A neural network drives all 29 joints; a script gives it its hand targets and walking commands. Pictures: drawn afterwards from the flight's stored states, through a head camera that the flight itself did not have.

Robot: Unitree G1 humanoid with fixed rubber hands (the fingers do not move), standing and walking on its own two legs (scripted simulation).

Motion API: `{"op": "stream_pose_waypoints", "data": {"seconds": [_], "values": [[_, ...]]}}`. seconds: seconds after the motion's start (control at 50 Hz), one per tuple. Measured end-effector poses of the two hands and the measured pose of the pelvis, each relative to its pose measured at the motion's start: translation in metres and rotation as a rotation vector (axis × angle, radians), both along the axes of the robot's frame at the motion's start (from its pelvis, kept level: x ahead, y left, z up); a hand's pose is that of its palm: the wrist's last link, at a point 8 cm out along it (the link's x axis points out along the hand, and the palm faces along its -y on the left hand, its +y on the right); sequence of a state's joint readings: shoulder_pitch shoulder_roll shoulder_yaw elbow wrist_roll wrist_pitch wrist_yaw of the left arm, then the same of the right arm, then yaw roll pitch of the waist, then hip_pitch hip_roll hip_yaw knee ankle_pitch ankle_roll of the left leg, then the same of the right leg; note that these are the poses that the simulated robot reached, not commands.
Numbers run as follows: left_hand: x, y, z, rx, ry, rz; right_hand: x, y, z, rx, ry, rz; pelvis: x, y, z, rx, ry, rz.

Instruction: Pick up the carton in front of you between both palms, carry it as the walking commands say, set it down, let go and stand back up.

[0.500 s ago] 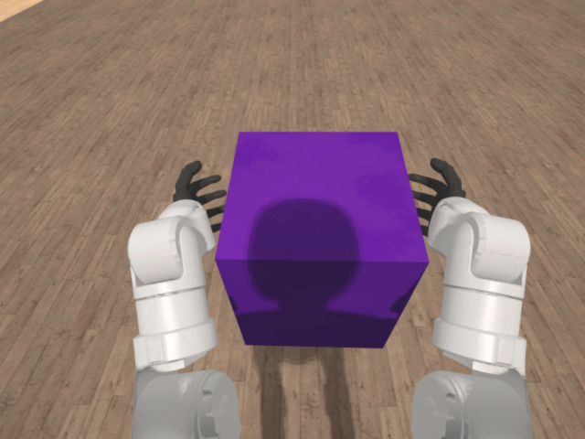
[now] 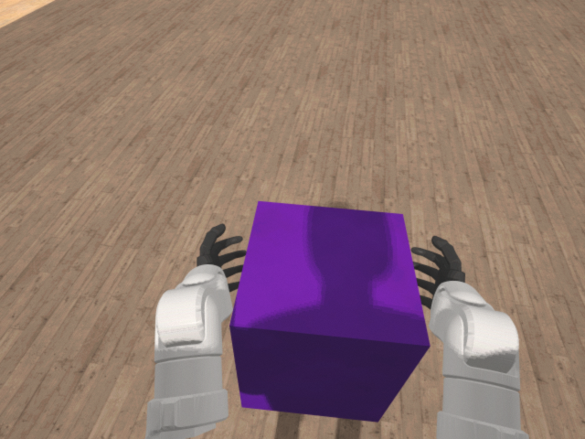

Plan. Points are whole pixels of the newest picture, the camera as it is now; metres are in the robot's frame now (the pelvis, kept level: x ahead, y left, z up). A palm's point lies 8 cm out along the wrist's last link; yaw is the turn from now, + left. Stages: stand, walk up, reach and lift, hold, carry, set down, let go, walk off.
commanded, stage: carry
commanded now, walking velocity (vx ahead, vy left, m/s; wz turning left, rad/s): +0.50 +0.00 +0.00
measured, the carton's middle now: (319, 314) +0.31 +0.01 -0.01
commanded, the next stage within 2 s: none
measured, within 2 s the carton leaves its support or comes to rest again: neither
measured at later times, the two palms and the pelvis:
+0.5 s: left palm (239, 144) +0.59 +0.17 +0.09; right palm (406, 156) +0.56 -0.13 +0.09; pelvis +0.35 +0.04 +0.00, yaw -6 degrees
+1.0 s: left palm (276, 71) +0.91 +0.14 +0.08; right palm (400, 79) +0.89 -0.16 +0.07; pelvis +0.68 +0.00 -0.01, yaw -2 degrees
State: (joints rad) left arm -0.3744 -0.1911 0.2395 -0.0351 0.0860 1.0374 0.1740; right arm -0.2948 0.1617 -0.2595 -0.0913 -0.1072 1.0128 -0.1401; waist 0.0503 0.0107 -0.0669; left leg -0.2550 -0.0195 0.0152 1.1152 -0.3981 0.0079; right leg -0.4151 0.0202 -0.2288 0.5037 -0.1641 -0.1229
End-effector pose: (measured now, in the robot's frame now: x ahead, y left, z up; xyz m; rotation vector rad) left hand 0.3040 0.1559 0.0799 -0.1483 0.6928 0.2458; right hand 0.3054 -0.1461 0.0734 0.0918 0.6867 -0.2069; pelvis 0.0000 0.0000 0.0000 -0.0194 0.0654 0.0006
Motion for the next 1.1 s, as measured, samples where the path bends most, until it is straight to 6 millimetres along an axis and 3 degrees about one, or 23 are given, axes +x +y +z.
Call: {"op": "stream_pose_waypoints", "data": {"seconds": [0.14, 0.28, 0.34, 0.42, 0.48, 0.6, 0.76, 0.88, 1.0, 1.04, 1.1], "values": [[0.059, -0.008, 0.015, 0.053, -0.030, -0.051, 0.063, -0.004, 0.020, -0.010, -0.030, 0.063, 0.088, -0.006, 0.020, 0.035, 0.014, -0.009], [0.139, -0.009, 0.035, 0.063, -0.106, -0.121, 0.123, -0.006, 0.036, -0.007, -0.101, -0.005, 0.194, 0.008, 0.016, 0.038, 0.000, -0.038], [0.180, -0.003, 0.031, 0.052, -0.129, -0.139, 0.159, 0.001, 0.035, -0.013, -0.122, -0.028, 0.245, 0.018, 0.004, 0.028, -0.009, -0.051], [0.242, 0.010, 0.009, 0.013, -0.121, -0.154, 0.216, 0.014, 0.025, -0.044, -0.112, -0.043, 0.309, 0.033, -0.015, 0.042, -0.029, -0.079], [0.278, 0.015, 0.004, 0.012, -0.056, -0.177, 0.246, 0.019, 0.021, -0.043, -0.049, -0.065, 0.340, 0.042, -0.007, 0.024, -0.020, -0.100], [0.340, 0.017, 0.021, 0.019, -0.031, -0.224, 0.294, 0.023, 0.035, -0.040, -0.019, -0.107, 0.401, 0.053, 0.017, -0.012, -0.017, -0.106], [0.430, 0.021, 0.040, 0.012, -0.091, -0.181, 0.396, 0.025, 0.057, -0.052, -0.081, -0.067, 0.496, 0.046, 0.026, -0.020, -0.009, -0.089], [0.508, 0.007, 0.029, 0.021, -0.078, -0.156, 0.480, 0.011, 0.041, -0.031, -0.071, -0.048, 0.581, 0.029, 0.014, -0.002, -0.005, -0.075], [0.603, -0.019, -0.002, 0.057, -0.037, -0.148, 0.580, -0.016, 0.000, 0.010, -0.033, -0.040, 0.676, 0.002, -0.012, -0.014, -0.007, -0.036], [0.626, -0.022, -0.009, 0.069, 0.004, -0.135, 0.609, -0.019, -0.008, 0.014, 0.009, -0.020, 0.699, -0.005, -0.008, -0.010, -0.001, -0.030], [0.652, -0.021, -0.008, 0.059, 0.038, -0.100, 0.646, -0.018, -0.005, 0.013, 0.040, 0.017, 0.730, -0.011, 0.004, 0.006, 0.003, -0.018]]}}
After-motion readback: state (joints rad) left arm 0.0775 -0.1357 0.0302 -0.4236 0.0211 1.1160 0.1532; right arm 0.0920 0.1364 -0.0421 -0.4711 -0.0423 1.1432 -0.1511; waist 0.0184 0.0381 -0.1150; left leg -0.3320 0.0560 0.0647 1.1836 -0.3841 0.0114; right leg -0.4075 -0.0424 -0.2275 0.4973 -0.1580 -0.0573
